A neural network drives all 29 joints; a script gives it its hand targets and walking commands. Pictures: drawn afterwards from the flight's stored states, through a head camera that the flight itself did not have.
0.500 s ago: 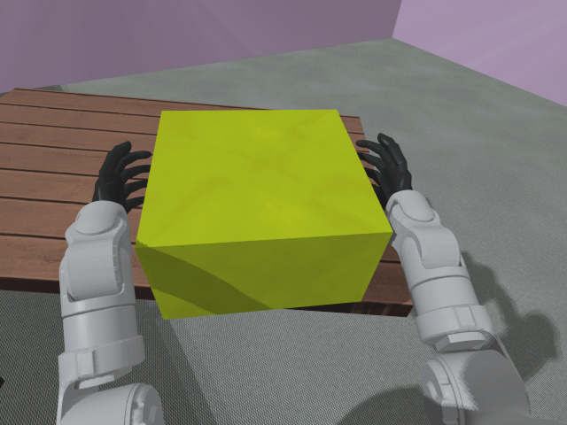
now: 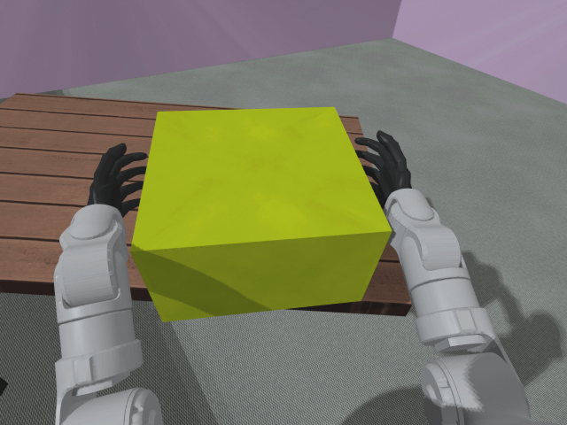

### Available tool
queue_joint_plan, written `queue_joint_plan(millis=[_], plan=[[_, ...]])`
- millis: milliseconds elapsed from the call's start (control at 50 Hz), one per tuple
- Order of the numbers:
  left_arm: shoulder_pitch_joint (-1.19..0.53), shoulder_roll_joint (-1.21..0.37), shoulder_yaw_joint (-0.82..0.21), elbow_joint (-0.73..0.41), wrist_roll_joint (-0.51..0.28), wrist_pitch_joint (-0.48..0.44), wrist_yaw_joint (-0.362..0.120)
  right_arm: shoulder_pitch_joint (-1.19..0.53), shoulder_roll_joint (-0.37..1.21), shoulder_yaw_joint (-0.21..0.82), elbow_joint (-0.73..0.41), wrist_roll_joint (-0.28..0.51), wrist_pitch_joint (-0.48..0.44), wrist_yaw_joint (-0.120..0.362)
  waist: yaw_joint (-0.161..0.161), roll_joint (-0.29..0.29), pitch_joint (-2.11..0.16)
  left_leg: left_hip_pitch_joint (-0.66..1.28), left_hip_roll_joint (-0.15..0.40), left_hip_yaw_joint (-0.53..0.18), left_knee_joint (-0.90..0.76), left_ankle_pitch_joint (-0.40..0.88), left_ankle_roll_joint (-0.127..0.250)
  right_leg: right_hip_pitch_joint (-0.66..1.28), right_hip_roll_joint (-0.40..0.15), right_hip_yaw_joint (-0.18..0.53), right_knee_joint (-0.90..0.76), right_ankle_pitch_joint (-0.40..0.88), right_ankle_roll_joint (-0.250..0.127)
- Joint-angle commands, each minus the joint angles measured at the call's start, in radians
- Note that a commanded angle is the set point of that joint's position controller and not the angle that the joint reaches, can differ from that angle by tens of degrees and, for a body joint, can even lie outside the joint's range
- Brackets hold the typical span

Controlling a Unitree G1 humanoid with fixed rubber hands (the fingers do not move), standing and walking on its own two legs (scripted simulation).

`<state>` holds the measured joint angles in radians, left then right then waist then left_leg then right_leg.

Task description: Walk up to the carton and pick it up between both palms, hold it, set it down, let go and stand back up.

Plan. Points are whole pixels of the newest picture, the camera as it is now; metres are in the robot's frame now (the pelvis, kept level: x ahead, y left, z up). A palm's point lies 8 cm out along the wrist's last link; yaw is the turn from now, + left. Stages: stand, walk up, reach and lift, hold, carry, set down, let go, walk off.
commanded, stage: hold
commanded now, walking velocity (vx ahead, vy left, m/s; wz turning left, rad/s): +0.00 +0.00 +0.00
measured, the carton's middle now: (256, 204) +0.40 +0.02 +0.14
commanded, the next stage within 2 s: set down in 1.30 s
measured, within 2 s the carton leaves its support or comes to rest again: neither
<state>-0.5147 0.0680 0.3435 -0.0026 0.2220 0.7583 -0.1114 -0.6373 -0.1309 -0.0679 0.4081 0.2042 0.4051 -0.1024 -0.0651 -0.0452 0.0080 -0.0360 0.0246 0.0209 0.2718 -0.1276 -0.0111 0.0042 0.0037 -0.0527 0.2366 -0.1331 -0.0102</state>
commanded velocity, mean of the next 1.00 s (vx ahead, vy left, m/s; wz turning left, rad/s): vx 0.00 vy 0.00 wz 0.00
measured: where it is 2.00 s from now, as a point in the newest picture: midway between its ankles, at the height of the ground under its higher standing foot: outside the picture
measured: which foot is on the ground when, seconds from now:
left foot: down 0.00-1.00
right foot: down 0.00-1.00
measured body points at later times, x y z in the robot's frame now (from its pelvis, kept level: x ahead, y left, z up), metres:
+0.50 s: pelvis +0.00 +0.00 +0.00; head -0.05 +0.02 +0.45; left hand +0.36 +0.20 +0.19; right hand +0.38 -0.17 +0.20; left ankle +0.02 +0.12 -0.75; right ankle +0.01 -0.11 -0.75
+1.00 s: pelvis +0.00 +0.00 +0.00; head -0.04 +0.02 +0.45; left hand +0.36 +0.20 +0.18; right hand +0.38 -0.17 +0.19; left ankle +0.02 +0.12 -0.75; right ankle +0.01 -0.11 -0.75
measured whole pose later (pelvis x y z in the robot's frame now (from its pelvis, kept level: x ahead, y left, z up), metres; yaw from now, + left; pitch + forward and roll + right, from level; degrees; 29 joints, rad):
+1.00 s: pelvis +0.00 +0.00 +0.00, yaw +0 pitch -6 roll +0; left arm -0.50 0.06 0.34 0.00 0.23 0.75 -0.11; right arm -0.63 -0.14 -0.06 0.42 0.22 0.38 -0.10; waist -0.07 -0.05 0.01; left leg -0.04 0.02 0.02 0.29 -0.14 -0.01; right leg 0.01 0.00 -0.05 0.24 -0.14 -0.01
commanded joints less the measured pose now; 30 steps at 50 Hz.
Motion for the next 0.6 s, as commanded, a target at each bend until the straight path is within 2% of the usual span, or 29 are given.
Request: queue_joint_plan(millis=[0, 20, 60, 100, 140, 180, 200, 220, 260, 320, 340, 360, 420, 480, 500, 520, 560, 580], plan=[[-0.549, -0.321, -0.392, -0.111, -0.138, -0.049, -0.131, -0.586, 0.379, 0.305, -0.224, 0.08, -0.036, 0.136, -0.005, 0.054, -0.33, 0.093, -0.05, 0.027, -0.015, 0.157, -0.009, 0.055, 0.031, -0.009, -0.011, 0.169, 0.018], [-0.577, -0.322, -0.396, -0.105, -0.136, -0.05, -0.133, -0.589, 0.385, 0.292, -0.204, 0.078, -0.035, 0.137, -0.001, 0.073, -0.315, 0.075, -0.052, 0.023, -0.017, 0.148, -0.008, 0.048, 0.025, -0.006, -0.016, 0.159, 0.016], [-0.568, -0.326, -0.413, -0.119, -0.152, -0.054, -0.134, -0.566, 0.393, 0.289, -0.212, 0.079, -0.04, 0.139, -0.022, 0.087, -0.323, 0.108, -0.049, 0.021, -0.006, 0.181, -0.019, 0.041, 0.029, -0.008, -0.012, 0.18, 0.015], [-0.586, -0.333, -0.387, -0.072, -0.147, -0.055, -0.134, -0.618, 0.389, 0.283, -0.208, 0.071, -0.042, 0.138, -0.007, 0.066, -0.309, 0.08, -0.054, 0.025, -0.011, 0.127, -0.012, 0.035, 0.025, -0.011, -0.019, 0.14, 0.019], [-0.559, -0.326, -0.372, -0.064, -0.14, -0.063, -0.134, -0.603, 0.397, 0.297, -0.207, 0.066, -0.046, 0.142, -0.006, 0.032, -0.302, 0.067, -0.058, 0.024, -0.018, 0.131, -0.001, 0.053, 0.023, -0.009, -0.013, 0.161, 0.021], [-0.562, -0.321, -0.369, -0.064, -0.131, -0.061, -0.136, -0.613, 0.389, 0.295, -0.227, 0.072, -0.05, 0.138, -0.001, 0.042, -0.322, 0.073, -0.057, 0.027, -0.011, 0.161, -0.006, 0.066, 0.028, -0.01, -0.004, 0.197, 0.022], [-0.558, -0.319, -0.37, -0.049, -0.136, -0.062, -0.138, -0.623, 0.389, 0.304, -0.231, 0.072, -0.052, 0.136, 0.007, 0.032, -0.323, 0.067, -0.058, 0.024, -0.01, 0.148, -0.003, 0.073, 0.029, -0.01, -0.008, 0.177, 0.023], [-0.568, -0.321, -0.366, -0.054, -0.138, -0.065, -0.138, -0.633, 0.397, 0.299, -0.209, 0.075, -0.054, 0.135, 0.0, 0.043, -0.314, 0.069, -0.058, 0.03, -0.007, 0.136, -0.004, 0.07, 0.026, -0.005, -0.01, 0.166, 0.022], [-0.591, -0.333, -0.368, -0.043, -0.136, -0.074, -0.135, -0.635, 0.405, 0.29, -0.197, 0.065, -0.054, 0.141, 0.001, 0.027, -0.296, 0.061, -0.052, 0.026, -0.022, 0.105, 0.003, 0.037, 0.026, -0.008, -0.011, 0.125, 0.017], [-0.632, -0.332, -0.411, -0.096, -0.163, -0.091, -0.122, -0.635, 0.406, 0.29, -0.222, 0.065, -0.069, 0.148, -0.005, 0.075, -0.381, 0.088, -0.054, 0.022, -0.004, 0.151, -0.01, 0.028, 0.029, -0.012, 0.002, 0.151, 0.014], [-0.63, -0.334, -0.414, -0.083, -0.158, -0.09, -0.117, -0.634, 0.398, 0.282, -0.218, 0.058, -0.07, 0.148, -0.007, 0.086, -0.355, 0.094, -0.053, 0.024, 0.0, 0.17, -0.018, 0.009, 0.034, -0.02, 0.001, 0.153, 0.013], [-0.627, -0.343, -0.422, -0.089, -0.167, -0.09, -0.113, -0.631, 0.396, 0.283, -0.204, 0.06, -0.071, 0.148, -0.02, 0.093, -0.362, 0.105, -0.049, 0.018, 0.007, 0.164, -0.023, 0.01, 0.035, -0.015, 0.0, 0.143, 0.009], [-0.599, -0.333, -0.382, -0.044, -0.131, -0.071, -0.123, -0.611, 0.4, 0.272, -0.141, 0.058, -0.057, 0.148, -0.005, 0.055, -0.31, 0.085, -0.055, 0.028, -0.01, 0.136, -0.007, 0.018, 0.028, -0.012, -0.021, 0.126, 0.014], [-0.579, -0.333, -0.389, -0.037, -0.131, -0.057, -0.13, -0.615, 0.386, 0.275, -0.167, 0.066, -0.055, 0.143, -0.01, 0.068, -0.313, 0.075, -0.053, 0.022, -0.012, 0.124, -0.007, 0.043, 0.026, -0.006, -0.013, 0.133, 0.011], [-0.592, -0.333, -0.384, -0.044, -0.127, -0.06, -0.127, -0.639, 0.392, 0.279, -0.168, 0.064, -0.058, 0.146, 0.004, 0.062, -0.304, 0.052, -0.051, 0.022, -0.019, 0.125, -0.006, 0.038, 0.029, -0.012, -0.013, 0.121, 0.011], [-0.622, -0.348, -0.401, -0.058, -0.136, -0.062, -0.125, -0.649, 0.404, 0.277, -0.159, 0.065, -0.06, 0.151, -0.009, 0.071, -0.306, 0.065, -0.05, 0.025, -0.021, 0.122, -0.011, 0.021, 0.034, -0.013, -0.016, 0.1, 0.01], [-0.609, -0.354, -0.397, -0.058, -0.146, -0.069, -0.122, -0.664, 0.405, 0.288, -0.187, 0.073, -0.07, 0.153, 0.004, 0.068, -0.316, 0.081, -0.047, 0.02, -0.002, 0.185, -0.013, 0.019, 0.038, -0.018, -0.01, 0.133, 0.006], [-0.629, -0.351, -0.397, -0.058, -0.144, -0.074, -0.12, -0.664, 0.4, 0.279, -0.166, 0.073, -0.065, 0.156, 0.003, 0.071, -0.334, 0.083, -0.049, 0.02, 0.0, 0.172, -0.016, 0.019, 0.038, -0.02, -0.012, 0.118, 0.006]])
